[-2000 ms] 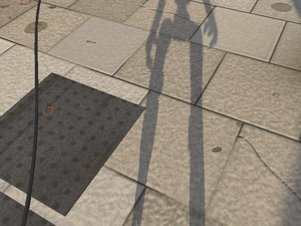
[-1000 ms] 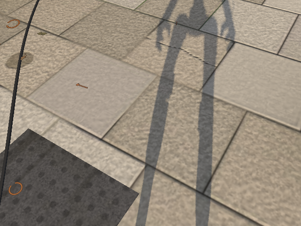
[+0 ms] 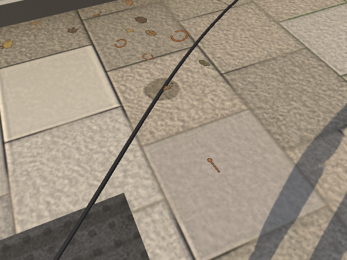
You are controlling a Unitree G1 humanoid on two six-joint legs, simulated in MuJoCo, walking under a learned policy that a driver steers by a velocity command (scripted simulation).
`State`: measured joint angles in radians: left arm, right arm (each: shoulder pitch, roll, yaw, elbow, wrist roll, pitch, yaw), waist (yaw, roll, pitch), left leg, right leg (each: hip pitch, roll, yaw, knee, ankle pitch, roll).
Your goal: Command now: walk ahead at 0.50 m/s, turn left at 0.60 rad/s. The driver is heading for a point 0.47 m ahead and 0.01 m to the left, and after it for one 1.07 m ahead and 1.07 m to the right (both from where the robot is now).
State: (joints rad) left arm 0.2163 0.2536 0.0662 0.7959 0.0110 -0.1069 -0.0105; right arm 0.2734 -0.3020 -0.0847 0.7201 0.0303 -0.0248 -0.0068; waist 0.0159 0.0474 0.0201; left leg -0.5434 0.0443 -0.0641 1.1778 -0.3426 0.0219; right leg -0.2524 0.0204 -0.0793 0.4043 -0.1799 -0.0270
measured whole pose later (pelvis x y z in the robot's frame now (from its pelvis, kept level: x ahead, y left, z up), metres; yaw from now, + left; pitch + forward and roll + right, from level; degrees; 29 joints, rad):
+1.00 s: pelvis +0.55 +0.08 -0.01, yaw -3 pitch +2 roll +0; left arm 0.18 0.30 0.07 0.71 -0.02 -0.06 -0.04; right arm 0.25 -0.28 -0.05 0.77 0.01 -0.10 0.00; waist 0.00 0.00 0.05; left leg -0.35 0.02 -0.03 1.23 -0.43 0.00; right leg -0.42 0.09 -0.02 0.56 -0.18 -0.10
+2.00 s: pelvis +1.05 -0.06 -0.01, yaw -38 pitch +1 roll +0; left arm 0.21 0.30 0.07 0.62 -0.02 -0.04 -0.04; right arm 0.23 -0.31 -0.05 0.77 0.01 -0.11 0.00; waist -0.01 0.01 0.07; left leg -0.39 0.06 -0.03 1.21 -0.40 -0.01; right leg -0.39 0.09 0.00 0.54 -0.18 -0.09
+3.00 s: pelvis +1.39 -0.46 +0.00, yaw -63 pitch +2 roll +0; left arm 0.21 0.27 0.05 0.68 0.00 -0.06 -0.03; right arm 0.27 -0.31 -0.04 0.84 0.02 -0.09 0.01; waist -0.01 0.03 0.03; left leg -0.43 0.08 0.00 1.15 -0.37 0.01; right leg -0.32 0.04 -0.03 0.47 -0.17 -0.06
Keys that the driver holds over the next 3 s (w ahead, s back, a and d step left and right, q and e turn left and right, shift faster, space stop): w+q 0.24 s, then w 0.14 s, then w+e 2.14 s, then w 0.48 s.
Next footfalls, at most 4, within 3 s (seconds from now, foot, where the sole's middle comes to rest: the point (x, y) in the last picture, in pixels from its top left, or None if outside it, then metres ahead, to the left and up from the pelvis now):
0.34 left None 0.31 0.18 -0.78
0.88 right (186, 215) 0.66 0.01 -0.78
1.34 left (146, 157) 0.95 0.19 -0.78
1.88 right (222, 132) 1.10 -0.17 -0.78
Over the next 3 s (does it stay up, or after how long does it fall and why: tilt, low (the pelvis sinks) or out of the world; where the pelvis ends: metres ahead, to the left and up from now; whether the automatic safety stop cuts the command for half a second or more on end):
stays up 1.39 -0.46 0.00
